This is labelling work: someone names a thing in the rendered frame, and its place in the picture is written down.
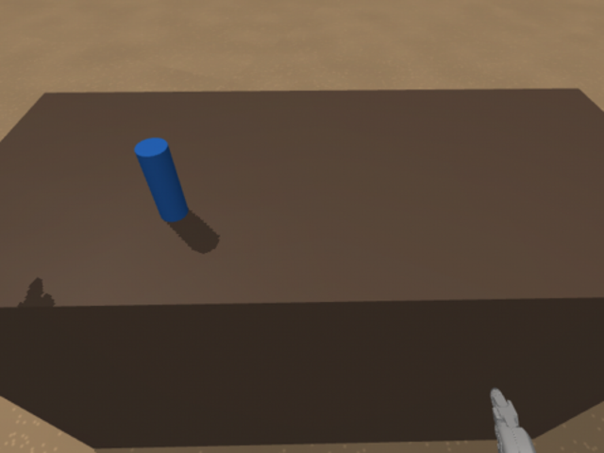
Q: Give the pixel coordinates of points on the can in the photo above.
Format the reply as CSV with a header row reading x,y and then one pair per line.
x,y
159,170

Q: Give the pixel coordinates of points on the right robot hand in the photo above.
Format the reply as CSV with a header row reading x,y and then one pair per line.
x,y
511,438

